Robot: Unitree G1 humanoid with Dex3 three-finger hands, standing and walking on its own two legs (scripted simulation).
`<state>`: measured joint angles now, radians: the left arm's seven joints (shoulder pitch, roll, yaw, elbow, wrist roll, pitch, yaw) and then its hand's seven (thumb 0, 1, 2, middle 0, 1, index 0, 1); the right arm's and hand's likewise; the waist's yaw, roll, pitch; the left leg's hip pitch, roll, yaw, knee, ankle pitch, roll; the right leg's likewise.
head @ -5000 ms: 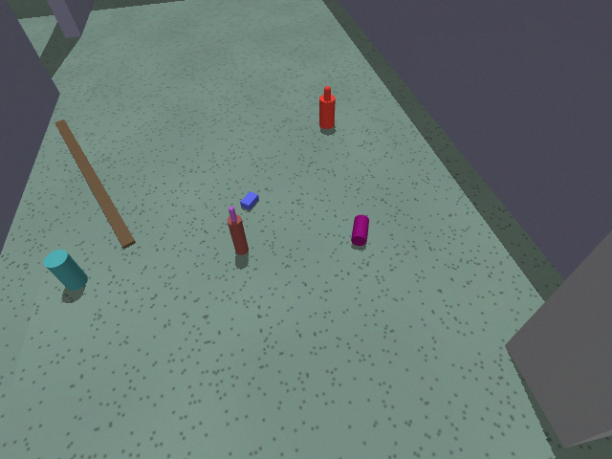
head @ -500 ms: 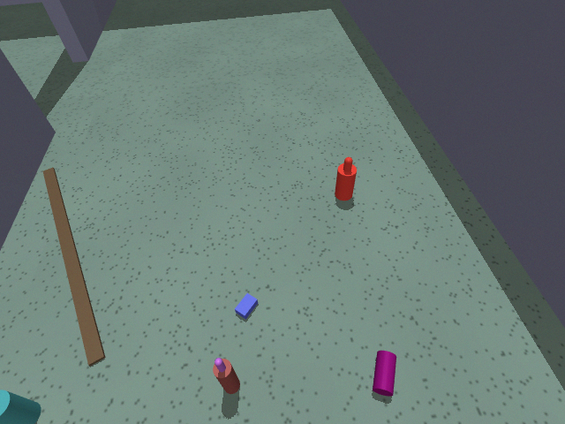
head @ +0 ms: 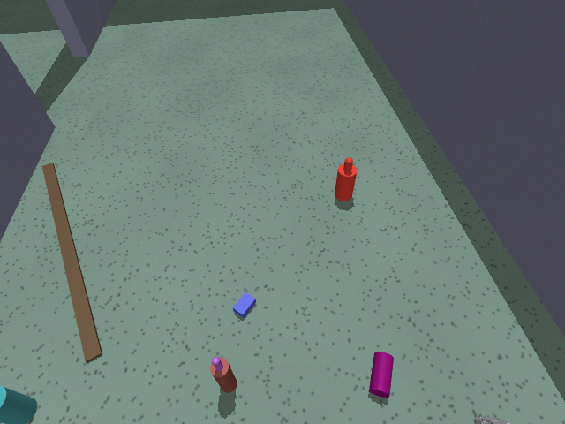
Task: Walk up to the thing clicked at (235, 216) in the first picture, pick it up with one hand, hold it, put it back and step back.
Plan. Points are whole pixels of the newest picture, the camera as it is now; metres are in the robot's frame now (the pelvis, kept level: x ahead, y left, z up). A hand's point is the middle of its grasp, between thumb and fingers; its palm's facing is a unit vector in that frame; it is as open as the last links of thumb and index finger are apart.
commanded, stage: stand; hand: left
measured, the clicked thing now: (222, 373) +0.35 +0.22 -0.65
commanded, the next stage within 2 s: go down in 1.92 s
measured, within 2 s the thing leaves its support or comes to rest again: neither
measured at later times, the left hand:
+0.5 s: hand out of the picture +0.07 +0.24 -0.15, palm faces -0.04 -0.94 -0.35, open 7.4 cm
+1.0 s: hand out of the picture +0.08 +0.24 -0.16, palm faces -0.04 -0.94 -0.34, open 7.4 cm
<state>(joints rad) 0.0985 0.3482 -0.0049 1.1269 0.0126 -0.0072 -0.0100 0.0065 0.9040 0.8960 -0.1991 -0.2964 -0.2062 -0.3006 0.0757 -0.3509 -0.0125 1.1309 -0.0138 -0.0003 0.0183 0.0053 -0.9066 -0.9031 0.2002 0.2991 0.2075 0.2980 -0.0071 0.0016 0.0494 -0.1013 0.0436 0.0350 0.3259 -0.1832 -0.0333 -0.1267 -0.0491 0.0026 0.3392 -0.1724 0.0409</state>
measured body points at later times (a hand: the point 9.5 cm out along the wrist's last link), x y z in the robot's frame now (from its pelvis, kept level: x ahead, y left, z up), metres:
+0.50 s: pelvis +0.00 -0.01 +0.00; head +0.01 -0.01 +0.45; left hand +0.07 +0.29 -0.13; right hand +0.07 -0.31 -0.14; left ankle +0.00 +0.14 -0.75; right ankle +0.01 -0.14 -0.75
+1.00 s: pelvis +0.01 -0.01 +0.00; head +0.02 -0.01 +0.45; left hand +0.08 +0.29 -0.13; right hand +0.08 -0.31 -0.13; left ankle +0.00 +0.14 -0.75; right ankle +0.01 -0.14 -0.75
